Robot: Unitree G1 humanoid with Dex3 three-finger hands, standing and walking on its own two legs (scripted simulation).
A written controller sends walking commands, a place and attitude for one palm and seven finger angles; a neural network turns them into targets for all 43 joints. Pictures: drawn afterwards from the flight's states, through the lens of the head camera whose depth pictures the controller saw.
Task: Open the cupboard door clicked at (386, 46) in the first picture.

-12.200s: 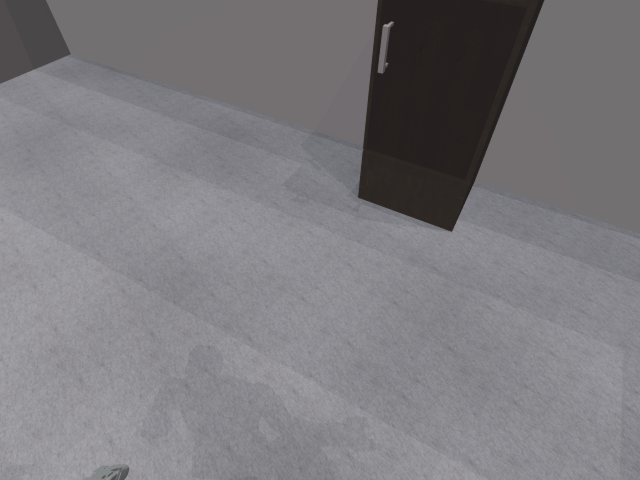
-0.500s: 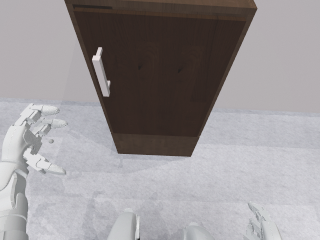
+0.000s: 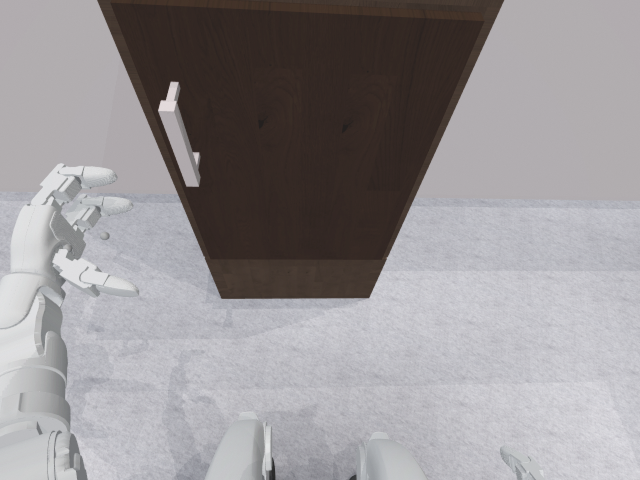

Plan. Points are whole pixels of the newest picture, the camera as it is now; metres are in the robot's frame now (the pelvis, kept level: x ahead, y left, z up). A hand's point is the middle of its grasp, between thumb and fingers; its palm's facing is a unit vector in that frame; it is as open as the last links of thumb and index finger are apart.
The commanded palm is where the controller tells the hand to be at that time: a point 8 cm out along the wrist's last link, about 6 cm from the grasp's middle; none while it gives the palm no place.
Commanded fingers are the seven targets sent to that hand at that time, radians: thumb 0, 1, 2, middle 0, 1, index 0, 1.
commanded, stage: move the hooked fingers beside the handle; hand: left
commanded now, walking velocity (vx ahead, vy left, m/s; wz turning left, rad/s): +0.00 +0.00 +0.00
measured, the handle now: (184, 138) +0.55 +0.21 +0.05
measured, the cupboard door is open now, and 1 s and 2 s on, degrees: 0 0 0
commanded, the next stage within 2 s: slide the fingers in behind the handle in 1.64 s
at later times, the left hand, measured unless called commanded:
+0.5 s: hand (123, 191) +0.45 +0.27 +0.05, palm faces +0.05 -1.00 -0.01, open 14.0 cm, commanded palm +0.44 +0.31 +0.05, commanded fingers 0.00 -0.50 0.30 -0.30 -1.20 -0.30 -1.20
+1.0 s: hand (145, 159) +0.50 +0.25 +0.05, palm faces +0.04 -1.00 -0.02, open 13.9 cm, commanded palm +0.48 +0.29 +0.04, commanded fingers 0.00 -0.50 0.30 -0.30 -1.20 -0.30 -1.20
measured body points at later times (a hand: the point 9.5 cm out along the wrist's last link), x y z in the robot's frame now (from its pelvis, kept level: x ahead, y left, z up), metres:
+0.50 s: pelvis +0.00 +0.00 -0.01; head +0.13 +0.03 +0.42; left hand +0.44 +0.32 +0.05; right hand +0.05 -0.27 -0.12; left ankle +0.05 +0.11 -0.65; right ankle +0.00 -0.13 -0.65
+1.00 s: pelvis +0.00 +0.00 -0.02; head +0.15 +0.02 +0.40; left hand +0.50 +0.31 +0.05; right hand +0.01 -0.28 -0.13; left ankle +0.05 +0.11 -0.65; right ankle +0.00 -0.13 -0.65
